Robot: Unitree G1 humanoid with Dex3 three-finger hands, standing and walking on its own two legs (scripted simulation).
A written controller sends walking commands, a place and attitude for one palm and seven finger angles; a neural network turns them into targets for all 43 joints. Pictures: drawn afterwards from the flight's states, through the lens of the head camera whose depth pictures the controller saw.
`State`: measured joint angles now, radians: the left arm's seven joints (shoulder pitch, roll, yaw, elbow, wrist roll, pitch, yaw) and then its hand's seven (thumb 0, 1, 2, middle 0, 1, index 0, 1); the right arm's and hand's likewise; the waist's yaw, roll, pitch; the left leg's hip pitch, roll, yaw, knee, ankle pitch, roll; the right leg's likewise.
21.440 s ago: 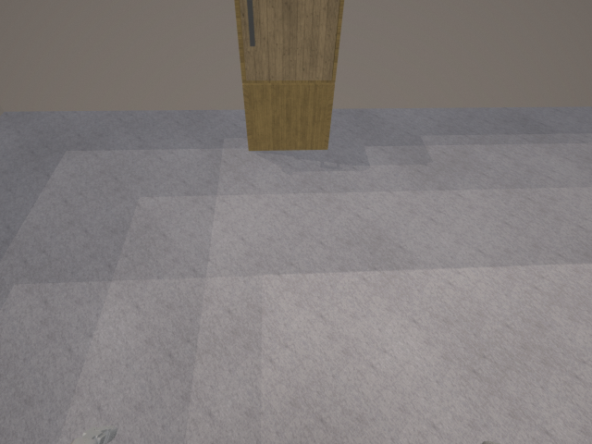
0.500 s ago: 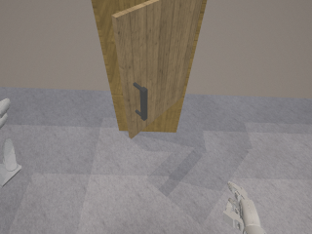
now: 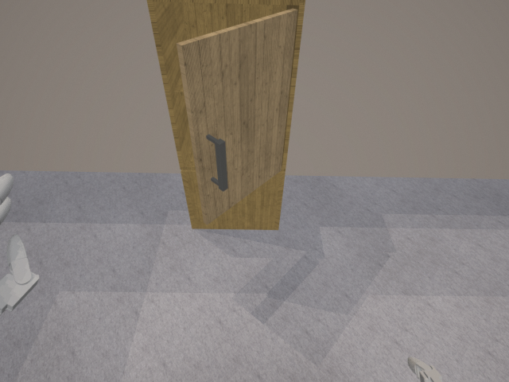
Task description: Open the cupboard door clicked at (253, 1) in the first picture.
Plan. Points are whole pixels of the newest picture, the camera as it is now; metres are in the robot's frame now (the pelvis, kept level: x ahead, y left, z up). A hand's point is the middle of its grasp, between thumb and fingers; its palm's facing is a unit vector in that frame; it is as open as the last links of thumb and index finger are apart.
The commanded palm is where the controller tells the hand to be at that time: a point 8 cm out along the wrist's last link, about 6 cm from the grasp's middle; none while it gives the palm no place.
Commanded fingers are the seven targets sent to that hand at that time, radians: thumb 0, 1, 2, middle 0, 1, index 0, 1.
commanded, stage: stop stepping back and stand still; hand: left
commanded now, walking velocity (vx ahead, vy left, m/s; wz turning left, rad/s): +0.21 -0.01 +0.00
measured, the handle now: (217, 163) +0.71 +0.11 -0.09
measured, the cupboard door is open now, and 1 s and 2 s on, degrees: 47 47 47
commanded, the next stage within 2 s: let the arm hang, fingers relaxed in 1.66 s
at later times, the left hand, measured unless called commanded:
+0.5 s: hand (7, 300) +0.17 +0.26 +0.17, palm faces +0.45 -0.76 -0.47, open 7.4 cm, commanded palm +0.11 +0.30 +0.17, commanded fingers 0.00 0.90 0.90 -0.20 -0.30 -0.20 -0.30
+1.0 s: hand (17, 264) +0.23 +0.29 +0.16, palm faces +0.39 -0.77 -0.50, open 7.4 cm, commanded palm +0.16 +0.33 +0.17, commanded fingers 0.00 0.90 0.90 -0.20 -0.30 -0.20 -0.30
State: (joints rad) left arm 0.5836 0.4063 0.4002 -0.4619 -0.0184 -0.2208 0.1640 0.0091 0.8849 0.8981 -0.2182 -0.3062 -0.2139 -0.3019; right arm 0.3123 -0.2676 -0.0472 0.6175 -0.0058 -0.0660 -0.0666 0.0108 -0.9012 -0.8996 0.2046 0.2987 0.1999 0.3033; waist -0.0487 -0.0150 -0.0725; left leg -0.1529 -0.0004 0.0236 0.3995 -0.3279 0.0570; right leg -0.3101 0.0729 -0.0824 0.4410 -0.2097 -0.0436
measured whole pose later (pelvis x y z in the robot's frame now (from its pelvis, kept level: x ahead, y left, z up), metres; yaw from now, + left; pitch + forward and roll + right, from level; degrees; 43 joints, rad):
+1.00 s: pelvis +0.02 +0.03 +0.00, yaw -1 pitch +0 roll +0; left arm 0.55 0.41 0.41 -0.44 -0.03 -0.20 0.15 0.01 0.89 0.90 -0.22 -0.31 -0.21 -0.30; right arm 0.20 -0.20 0.02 0.62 0.00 -0.11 -0.07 0.01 -0.90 -0.90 0.21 0.30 0.20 0.30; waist -0.01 0.01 0.02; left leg -0.19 -0.02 0.04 0.45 -0.27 0.03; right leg -0.24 0.05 -0.04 0.43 -0.20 -0.05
